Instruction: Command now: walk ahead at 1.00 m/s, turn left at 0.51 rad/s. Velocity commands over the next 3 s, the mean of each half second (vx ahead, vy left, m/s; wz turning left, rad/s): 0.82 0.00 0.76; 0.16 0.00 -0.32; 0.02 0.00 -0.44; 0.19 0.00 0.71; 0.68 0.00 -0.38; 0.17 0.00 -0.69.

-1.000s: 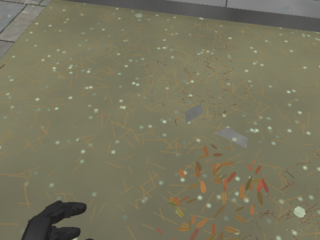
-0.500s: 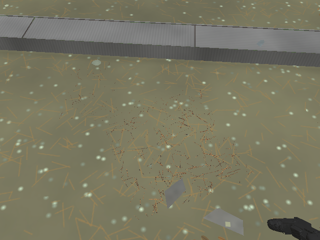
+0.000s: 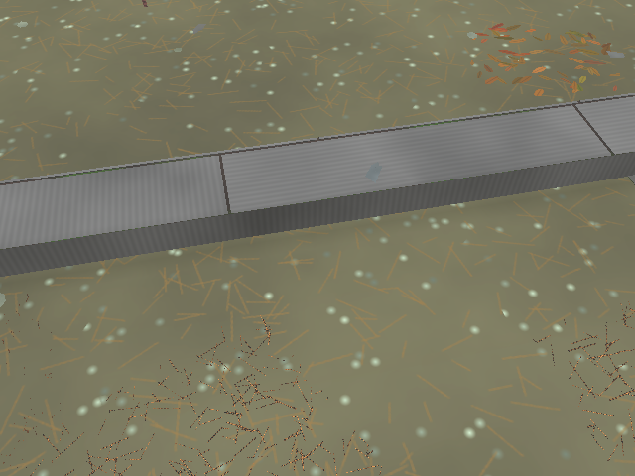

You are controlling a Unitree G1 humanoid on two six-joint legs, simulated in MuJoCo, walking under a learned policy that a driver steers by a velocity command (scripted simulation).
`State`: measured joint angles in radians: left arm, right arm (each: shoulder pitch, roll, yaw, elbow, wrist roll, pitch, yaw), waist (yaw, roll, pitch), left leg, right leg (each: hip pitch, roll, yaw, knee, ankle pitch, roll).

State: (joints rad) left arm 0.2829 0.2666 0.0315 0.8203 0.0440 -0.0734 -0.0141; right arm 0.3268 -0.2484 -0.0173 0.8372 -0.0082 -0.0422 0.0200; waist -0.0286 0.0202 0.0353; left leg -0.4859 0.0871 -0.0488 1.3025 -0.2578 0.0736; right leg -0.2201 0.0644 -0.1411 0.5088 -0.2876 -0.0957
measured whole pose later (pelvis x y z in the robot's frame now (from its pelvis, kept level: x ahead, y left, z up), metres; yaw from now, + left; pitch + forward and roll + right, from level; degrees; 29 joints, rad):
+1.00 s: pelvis +0.64 +0.12 +0.00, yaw +13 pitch +1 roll +2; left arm 0.33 0.30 0.07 0.78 0.00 0.04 0.00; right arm 0.07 -0.27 -0.01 0.71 -0.04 0.05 -0.03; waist 0.08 0.01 0.10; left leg -0.52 -0.03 -0.16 0.95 -0.35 -0.04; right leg -0.35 0.20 0.18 0.37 0.00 -0.11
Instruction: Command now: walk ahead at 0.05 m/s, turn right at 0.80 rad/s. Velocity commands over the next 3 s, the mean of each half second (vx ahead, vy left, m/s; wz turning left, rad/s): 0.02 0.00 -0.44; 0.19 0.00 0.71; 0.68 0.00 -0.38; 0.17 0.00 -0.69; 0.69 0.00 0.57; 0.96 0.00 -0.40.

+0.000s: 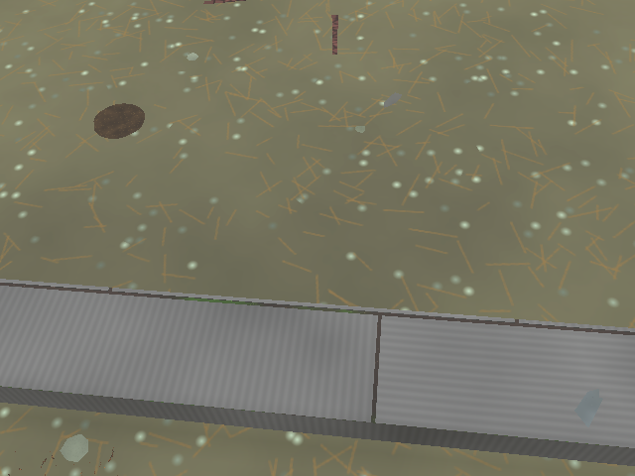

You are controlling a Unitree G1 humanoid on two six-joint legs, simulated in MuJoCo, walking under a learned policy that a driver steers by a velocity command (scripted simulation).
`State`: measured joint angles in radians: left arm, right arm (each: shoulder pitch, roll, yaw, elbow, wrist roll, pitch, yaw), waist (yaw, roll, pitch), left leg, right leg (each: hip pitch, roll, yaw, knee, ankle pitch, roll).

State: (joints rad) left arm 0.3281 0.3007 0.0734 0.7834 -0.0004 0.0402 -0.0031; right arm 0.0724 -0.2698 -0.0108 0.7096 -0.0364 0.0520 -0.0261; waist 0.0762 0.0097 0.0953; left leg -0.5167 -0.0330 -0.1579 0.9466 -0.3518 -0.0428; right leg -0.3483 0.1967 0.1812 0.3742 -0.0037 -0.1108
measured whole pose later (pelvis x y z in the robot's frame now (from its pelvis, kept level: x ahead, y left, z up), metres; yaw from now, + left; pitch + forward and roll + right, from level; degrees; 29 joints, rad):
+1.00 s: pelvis +0.11 +0.06 +0.01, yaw +13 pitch +2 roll +0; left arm 0.33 0.29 0.05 0.77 0.04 -0.05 0.01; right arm 0.22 -0.36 -0.09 0.72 -0.04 0.06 0.09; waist 0.04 0.04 -0.02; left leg -0.58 0.02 -0.06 1.06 -0.26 -0.02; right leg 0.02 -0.01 -0.10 0.25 -0.31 -0.01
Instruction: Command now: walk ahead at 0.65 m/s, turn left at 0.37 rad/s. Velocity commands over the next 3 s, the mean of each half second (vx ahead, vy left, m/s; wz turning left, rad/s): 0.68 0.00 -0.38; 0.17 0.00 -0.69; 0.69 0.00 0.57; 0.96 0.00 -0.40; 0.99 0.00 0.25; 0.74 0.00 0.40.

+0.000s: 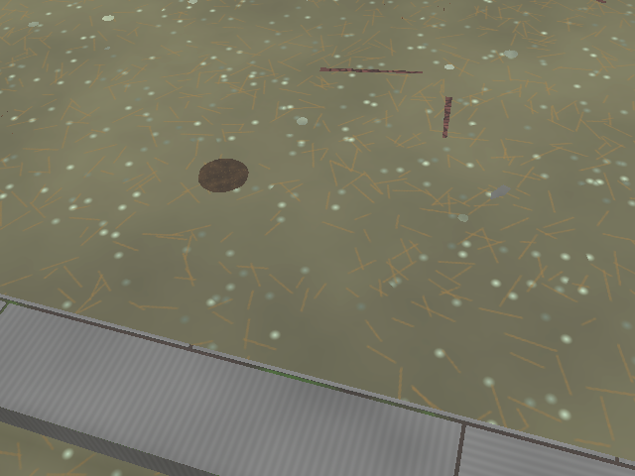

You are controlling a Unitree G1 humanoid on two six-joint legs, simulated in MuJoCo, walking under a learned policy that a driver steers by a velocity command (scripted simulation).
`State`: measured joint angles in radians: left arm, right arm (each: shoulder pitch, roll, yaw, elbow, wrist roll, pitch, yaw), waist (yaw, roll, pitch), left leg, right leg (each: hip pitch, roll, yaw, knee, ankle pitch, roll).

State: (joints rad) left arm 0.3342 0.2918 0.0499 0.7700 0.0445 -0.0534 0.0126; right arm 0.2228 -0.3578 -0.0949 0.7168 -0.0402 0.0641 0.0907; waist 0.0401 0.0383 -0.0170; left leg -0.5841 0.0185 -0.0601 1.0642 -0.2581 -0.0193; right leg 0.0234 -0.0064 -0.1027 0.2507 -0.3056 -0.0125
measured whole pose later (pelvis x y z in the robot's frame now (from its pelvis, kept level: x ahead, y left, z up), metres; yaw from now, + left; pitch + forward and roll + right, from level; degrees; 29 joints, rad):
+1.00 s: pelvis +0.51 -0.01 +0.09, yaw -34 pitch +3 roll +3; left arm 0.37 0.29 0.00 0.72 0.05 -0.11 -0.04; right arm 0.15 -0.29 -0.02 0.62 -0.03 -0.10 0.00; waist -0.01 -0.02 0.00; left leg -1.03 0.06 -0.11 1.54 -0.06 -0.07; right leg -0.32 0.17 0.13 0.59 -0.29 -0.15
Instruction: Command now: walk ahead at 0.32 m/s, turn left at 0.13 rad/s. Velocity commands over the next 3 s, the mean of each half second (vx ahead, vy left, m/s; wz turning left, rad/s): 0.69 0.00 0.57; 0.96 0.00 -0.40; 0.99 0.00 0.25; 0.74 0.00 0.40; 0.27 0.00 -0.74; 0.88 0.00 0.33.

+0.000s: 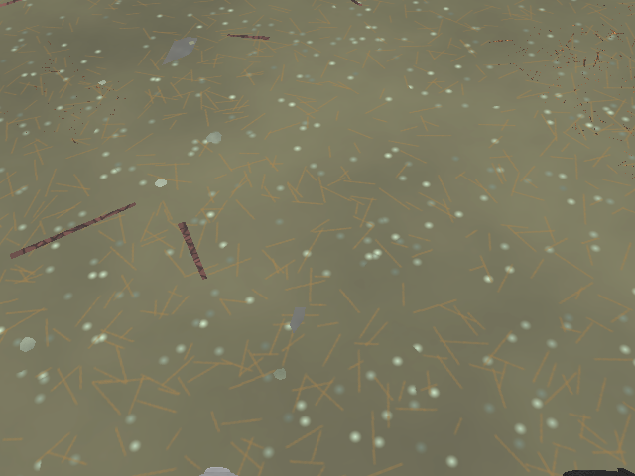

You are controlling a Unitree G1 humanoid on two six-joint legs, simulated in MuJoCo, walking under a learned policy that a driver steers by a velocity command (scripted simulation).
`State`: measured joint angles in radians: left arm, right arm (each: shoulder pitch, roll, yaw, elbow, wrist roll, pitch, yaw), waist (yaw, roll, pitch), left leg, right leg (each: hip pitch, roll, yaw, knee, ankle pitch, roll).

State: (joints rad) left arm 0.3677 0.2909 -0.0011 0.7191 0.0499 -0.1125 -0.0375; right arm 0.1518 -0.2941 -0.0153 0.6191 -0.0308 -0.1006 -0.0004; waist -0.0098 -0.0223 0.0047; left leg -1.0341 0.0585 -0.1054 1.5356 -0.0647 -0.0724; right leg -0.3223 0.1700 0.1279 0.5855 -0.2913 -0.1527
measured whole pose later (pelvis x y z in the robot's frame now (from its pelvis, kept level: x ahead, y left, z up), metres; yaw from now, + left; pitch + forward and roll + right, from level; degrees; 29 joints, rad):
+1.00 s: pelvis +0.82 +0.29 +0.00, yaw +4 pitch +0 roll -2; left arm 0.48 0.31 0.06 0.90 0.01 -0.04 0.00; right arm 0.14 -0.23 0.04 0.64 -0.07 -0.08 0.00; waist 0.05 0.00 0.01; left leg -0.59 0.06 -0.12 1.32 -0.35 -0.02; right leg -0.24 0.21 0.01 0.48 -0.23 -0.18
